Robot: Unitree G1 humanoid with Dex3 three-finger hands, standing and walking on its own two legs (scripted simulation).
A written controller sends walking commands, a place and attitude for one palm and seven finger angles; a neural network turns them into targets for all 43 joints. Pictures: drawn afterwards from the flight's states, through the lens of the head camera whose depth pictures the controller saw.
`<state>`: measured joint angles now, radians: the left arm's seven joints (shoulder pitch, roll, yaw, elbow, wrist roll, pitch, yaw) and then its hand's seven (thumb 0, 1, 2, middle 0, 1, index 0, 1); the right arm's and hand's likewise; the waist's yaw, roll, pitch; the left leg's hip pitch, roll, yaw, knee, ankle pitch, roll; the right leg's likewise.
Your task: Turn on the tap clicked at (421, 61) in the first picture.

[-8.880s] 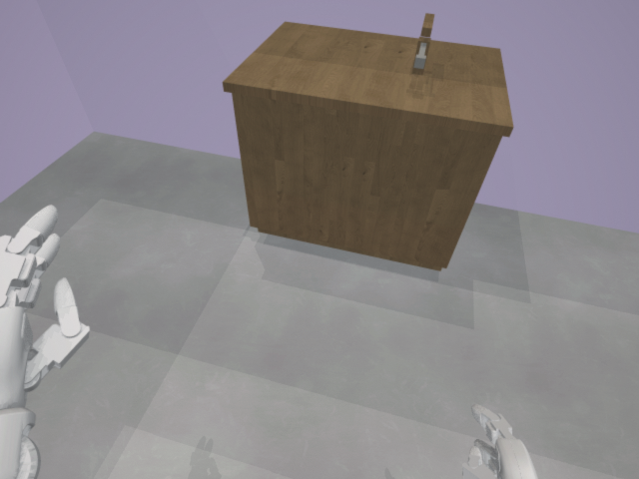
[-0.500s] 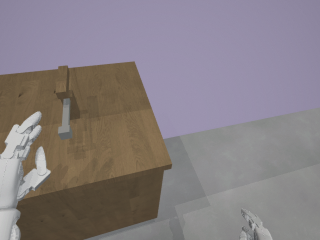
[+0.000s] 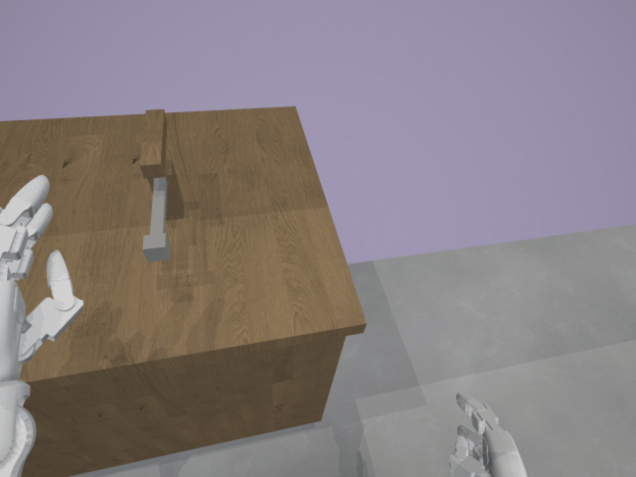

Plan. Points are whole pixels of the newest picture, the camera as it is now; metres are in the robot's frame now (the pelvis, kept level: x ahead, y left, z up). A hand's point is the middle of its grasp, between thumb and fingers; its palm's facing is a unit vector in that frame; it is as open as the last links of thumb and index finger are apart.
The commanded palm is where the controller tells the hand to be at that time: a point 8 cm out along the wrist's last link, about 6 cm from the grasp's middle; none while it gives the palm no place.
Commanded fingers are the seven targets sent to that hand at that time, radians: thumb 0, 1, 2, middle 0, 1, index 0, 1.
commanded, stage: come to a stop and stand still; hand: left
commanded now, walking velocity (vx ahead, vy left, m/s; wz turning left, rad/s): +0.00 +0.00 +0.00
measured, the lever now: (156, 247) +0.37 +0.26 +0.05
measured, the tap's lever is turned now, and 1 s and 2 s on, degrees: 0 0 0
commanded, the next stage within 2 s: look again from close up in 0.68 s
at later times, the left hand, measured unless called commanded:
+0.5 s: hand (132, 252) +0.28 +0.23 +0.16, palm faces +0.35 -0.85 -0.39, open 7.4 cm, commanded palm +0.22 +0.26 +0.18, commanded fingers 0.00 0.90 0.90 -0.20 -0.30 -0.20 -0.30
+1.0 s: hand (120, 264) +0.26 +0.23 +0.17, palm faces +0.38 -0.84 -0.38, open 7.4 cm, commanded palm +0.21 +0.26 +0.18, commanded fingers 0.00 0.90 0.90 -0.20 -0.30 -0.20 -0.30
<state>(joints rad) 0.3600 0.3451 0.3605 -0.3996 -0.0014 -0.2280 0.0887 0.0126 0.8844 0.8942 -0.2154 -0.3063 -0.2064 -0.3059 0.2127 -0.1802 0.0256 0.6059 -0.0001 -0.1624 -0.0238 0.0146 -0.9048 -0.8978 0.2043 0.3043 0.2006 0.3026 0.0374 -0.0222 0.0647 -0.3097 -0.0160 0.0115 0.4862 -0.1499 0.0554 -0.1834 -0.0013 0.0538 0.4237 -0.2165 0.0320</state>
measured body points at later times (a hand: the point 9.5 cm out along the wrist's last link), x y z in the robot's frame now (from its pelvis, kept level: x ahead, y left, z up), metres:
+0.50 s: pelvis +0.06 -0.01 +0.00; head +0.08 +0.00 +0.45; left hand +0.26 +0.27 +0.18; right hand +0.24 -0.24 -0.07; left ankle +0.07 +0.08 -0.74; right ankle +0.01 -0.16 -0.74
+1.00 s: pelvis +0.05 -0.02 +0.00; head +0.05 -0.01 +0.45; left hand +0.24 +0.27 +0.19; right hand +0.22 -0.25 -0.07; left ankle +0.07 +0.08 -0.74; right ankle +0.01 -0.16 -0.74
